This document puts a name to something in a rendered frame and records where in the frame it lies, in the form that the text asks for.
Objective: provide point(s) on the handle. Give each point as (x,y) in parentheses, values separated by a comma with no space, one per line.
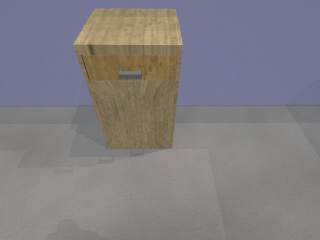
(130,75)

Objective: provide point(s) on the cabinet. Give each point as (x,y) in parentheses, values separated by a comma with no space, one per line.
(133,114)

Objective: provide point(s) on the drawer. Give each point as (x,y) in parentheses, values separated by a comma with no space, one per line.
(153,67)

